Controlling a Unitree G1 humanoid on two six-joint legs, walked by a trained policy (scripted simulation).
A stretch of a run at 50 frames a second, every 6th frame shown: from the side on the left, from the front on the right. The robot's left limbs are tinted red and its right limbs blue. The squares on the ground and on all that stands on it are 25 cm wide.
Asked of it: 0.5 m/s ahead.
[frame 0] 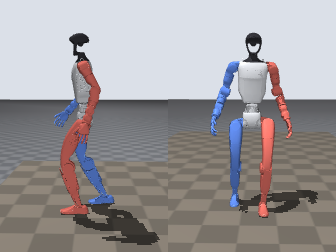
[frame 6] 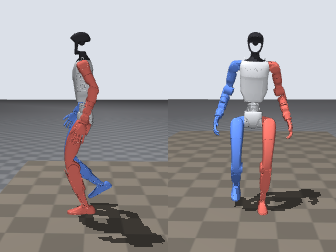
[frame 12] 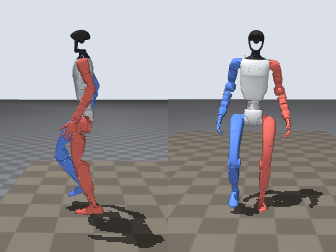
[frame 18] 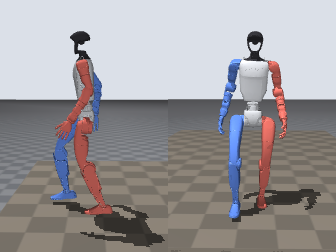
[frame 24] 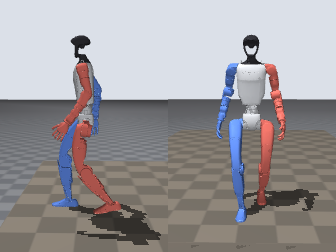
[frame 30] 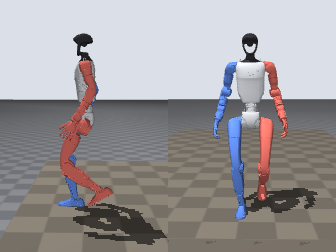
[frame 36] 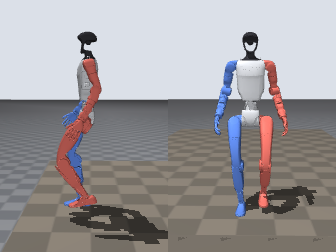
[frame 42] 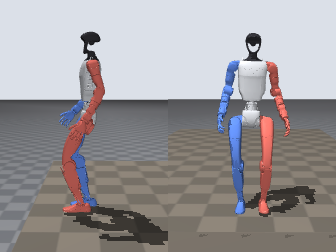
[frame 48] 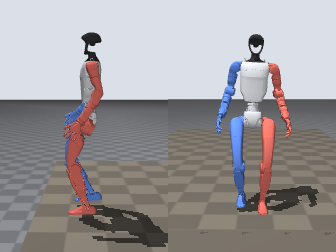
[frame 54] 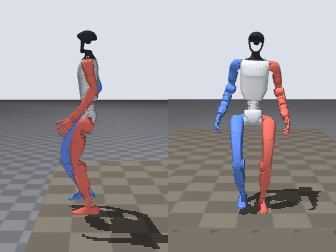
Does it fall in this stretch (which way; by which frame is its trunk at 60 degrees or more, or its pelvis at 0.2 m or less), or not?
no
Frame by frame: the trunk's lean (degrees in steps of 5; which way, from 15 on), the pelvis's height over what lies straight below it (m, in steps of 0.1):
0: 5, 0.8
6: 5, 0.8
12: 5, 0.8
18: 5, 0.8
24: 5, 0.7
30: 5, 0.8
36: 0, 0.8
42: 0, 0.8
48: 5, 0.8
54: 5, 0.8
